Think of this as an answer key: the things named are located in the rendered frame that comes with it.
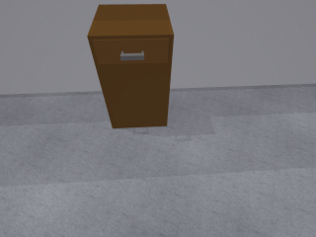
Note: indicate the drawer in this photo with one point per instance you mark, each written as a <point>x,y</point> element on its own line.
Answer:
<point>109,50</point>

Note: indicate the handle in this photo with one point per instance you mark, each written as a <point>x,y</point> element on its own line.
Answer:
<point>131,56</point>

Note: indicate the cabinet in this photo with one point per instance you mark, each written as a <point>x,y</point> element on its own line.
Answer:
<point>136,93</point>

